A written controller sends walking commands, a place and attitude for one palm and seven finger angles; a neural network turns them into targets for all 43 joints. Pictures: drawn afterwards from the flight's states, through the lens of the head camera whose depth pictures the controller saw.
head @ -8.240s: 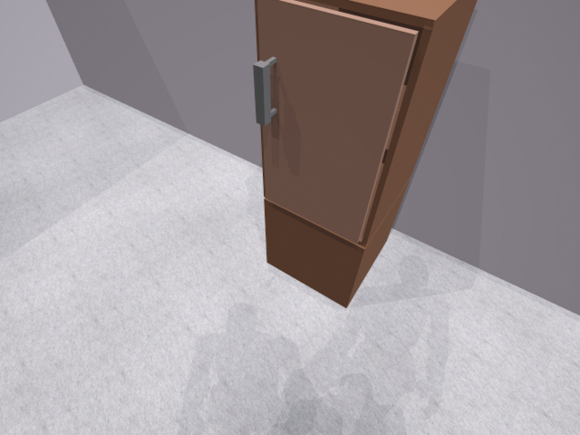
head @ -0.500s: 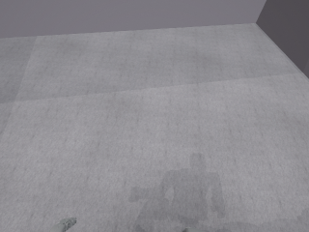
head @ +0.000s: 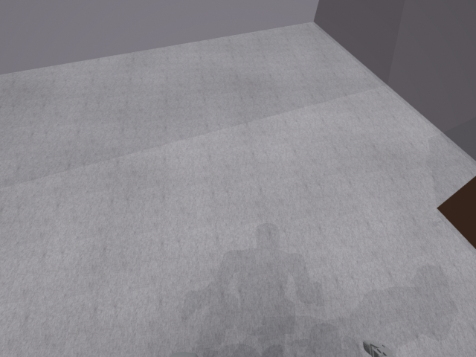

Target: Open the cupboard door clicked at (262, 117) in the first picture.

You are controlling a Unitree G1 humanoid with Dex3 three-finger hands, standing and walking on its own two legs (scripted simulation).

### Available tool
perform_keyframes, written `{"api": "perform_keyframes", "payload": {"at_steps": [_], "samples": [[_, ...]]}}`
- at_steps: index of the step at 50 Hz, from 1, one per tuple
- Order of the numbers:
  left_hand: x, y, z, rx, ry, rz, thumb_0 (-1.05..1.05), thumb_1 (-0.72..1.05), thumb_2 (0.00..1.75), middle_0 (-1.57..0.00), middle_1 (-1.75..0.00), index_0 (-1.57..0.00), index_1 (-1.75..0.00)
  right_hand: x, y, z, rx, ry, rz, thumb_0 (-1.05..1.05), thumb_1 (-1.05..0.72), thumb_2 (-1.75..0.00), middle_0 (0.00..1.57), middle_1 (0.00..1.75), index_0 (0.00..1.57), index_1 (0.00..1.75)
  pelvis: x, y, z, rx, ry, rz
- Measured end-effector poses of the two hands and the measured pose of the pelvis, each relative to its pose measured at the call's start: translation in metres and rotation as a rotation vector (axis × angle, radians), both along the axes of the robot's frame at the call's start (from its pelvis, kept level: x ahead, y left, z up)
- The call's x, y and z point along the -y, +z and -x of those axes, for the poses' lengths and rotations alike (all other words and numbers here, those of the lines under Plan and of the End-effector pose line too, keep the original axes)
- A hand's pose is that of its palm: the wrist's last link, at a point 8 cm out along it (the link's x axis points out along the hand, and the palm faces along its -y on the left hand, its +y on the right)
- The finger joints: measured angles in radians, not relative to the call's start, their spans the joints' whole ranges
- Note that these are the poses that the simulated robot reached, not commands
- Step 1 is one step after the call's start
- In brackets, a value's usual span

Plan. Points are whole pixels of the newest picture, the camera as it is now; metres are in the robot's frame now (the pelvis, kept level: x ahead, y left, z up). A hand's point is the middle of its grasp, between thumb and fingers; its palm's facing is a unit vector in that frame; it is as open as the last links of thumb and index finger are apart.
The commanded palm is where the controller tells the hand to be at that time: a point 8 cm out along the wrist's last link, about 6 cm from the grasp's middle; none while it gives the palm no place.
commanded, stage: turn to face it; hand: left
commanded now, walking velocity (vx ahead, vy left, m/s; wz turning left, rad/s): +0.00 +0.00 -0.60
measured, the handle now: out of the picture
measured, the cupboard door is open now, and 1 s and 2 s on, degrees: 0 0 0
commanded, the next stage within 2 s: take the last steps up to it in 1.76 s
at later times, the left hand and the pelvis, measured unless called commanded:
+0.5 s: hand (169, 324) +0.19 +0.14 -0.15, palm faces -0.33 -0.91 -0.26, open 7.4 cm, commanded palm none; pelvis +0.00 -0.02 -0.01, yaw -20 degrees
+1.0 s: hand (179, 317) +0.21 +0.13 -0.18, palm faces -0.51 -0.84 -0.20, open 7.4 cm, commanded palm none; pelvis +0.04 -0.01 +0.00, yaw -35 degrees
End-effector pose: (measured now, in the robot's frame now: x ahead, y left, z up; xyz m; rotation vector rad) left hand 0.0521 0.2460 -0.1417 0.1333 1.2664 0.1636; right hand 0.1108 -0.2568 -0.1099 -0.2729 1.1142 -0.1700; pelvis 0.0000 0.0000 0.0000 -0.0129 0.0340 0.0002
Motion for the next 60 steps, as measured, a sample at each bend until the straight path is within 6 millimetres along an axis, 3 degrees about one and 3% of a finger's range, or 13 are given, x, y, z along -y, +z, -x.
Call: {"api": "perform_keyframes", "payload": {"at_steps": [3, 8, 14, 19, 24, 27, 30, 37, 43, 48, 54, 60], "samples": [[-0.016, -0.01, -0.008, -0.018, -0.021, 0.007, 0.01, 0.9, 0.9, -0.2, -0.3, -0.2, -0.3, -0.013, 0.005, 0.005, 0.025, -0.012, 0.017, 0.0, -0.91, -0.9, 0.2, 0.3, 0.2, 0.3, -0.012, -0.003, -0.001, 0.008, -0.043, 0.001], [-0.033, 0.0, -0.032, -0.018, -0.092, 0.004, 0.01, 0.91, 0.9, -0.2, -0.3, -0.2, -0.3, -0.027, 0.016, 0.032, -0.003, -0.07, 0.02, 0.0, -0.91, -0.9, 0.21, 0.3, 0.2, 0.3, -0.021, 0.008, -0.004, 0.017, -0.113, 0.033], [-0.031, 0.011, -0.067, 0.006, -0.183, -0.013, 0.01, 0.91, 0.9, -0.19, -0.3, -0.2, -0.3, -0.028, 0.012, 0.077, -0.059, -0.191, -0.004, 0.0, -0.9, -0.9, 0.21, 0.3, 0.2, 0.3, -0.023, 0.013, -0.006, 0.016, -0.196, 0.04], [-0.003, 0.017, -0.103, 0.037, -0.286, -0.024, 0.01, 0.91, 0.9, -0.19, -0.3, -0.2, -0.3, -0.019, -0.002, 0.125, -0.123, -0.31, -0.039, 0.0, -0.9, -0.9, 0.21, 0.3, 0.2, 0.3, -0.012, 0.01, -0.005, 0.017, -0.264, 0.029], [0.045, 0.021, -0.139, 0.109, -0.406, -0.042, 0.01, 0.91, 0.9, -0.19, -0.3, -0.2, -0.3, 0.002, -0.028, 0.172, -0.181, -0.423, -0.085, 0.0, -0.9, -0.9, 0.21, 0.3, 0.2, 0.3, 0.011, -0.003, -0.004, 0.02, -0.33, 0.0], [0.071, 0.023, -0.149, 0.154, -0.456, -0.057, 0.01, 0.91, 0.9, -0.19, -0.3, -0.2, -0.3, 0.017, -0.043, 0.191, -0.217, -0.473, -0.099, 0.0, -0.9, -0.9, 0.21, 0.3, 0.2, 0.3, 0.022, -0.01, -0.002, 0.024, -0.359, -0.005], [0.086, 0.031, -0.146, 0.141, -0.48, -0.064, 0.01, 0.91, 0.9, -0.19, -0.3, -0.2, -0.3, 0.027, -0.039, 0.192, -0.214, -0.504, -0.1, 0.01, -0.91, -0.9, 0.2, 0.3, 0.2, 0.3, 0.027, -0.003, -0.002, 0.023, -0.39, -0.016], [0.102, 0.03, -0.14, 0.073, -0.533, -0.045, 0.01, 0.9, 0.9, -0.2, -0.3, -0.2, -0.3, 0.041, -0.019, 0.166, -0.106, -0.531, -0.087, 0.01, -0.91, -0.9, 0.2, 0.29, 0.2, 0.3, 0.035, 0.009, -0.006, 0.011, -0.465, -0.032], [0.094, 0.017, -0.145, 0.032, -0.551, -0.023, 0.01, 0.9, 0.9, -0.2, -0.3, -0.21, -0.3, 0.042, -0.008, 0.137, -0.039, -0.548, -0.048, 0.0, -0.91, -0.9, 0.2, 0.3, 0.2, 0.3, 0.027, 0.007, -0.019, 0.005, -0.525, -0.016], [0.075, -0.004, -0.164, -0.005, -0.571, -0.012, 0.01, 0.9, 0.9, -0.2, -0.3, -0.21, -0.3, 0.032, 0.0, 0.117, 0.025, -0.57, 0.01, 0.0, -0.91, -0.9, 0.2, 0.3, 0.2, 0.3, 0.012, -0.003, -0.037, -0.002, -0.586, 0.0], [0.072, -0.001, -0.197, -0.023, -0.648, -0.016, 0.01, 0.91, 0.9, -0.2, -0.3, -0.2, -0.3, 0.006, 0.012, 0.129, 0.004, -0.619, 0.019, 0.0, -0.91, -0.9, 0.21, 0.3, 0.2, 0.3, 0.004, 0.005, -0.046, 0.006, -0.673, 0.021], [0.093, 0.011, -0.226, -0.003, -0.743, -0.024, 0.01, 0.91, 0.9, -0.19, -0.3, -0.2, -0.3, -0.015, 0.01, 0.165, -0.046, -0.734, -0.017, 0.0, -0.9, -0.9, 0.21, 0.3, 0.2, 0.3, 0.006, 0.012, -0.049, -0.001, -0.753, 0.034]]}}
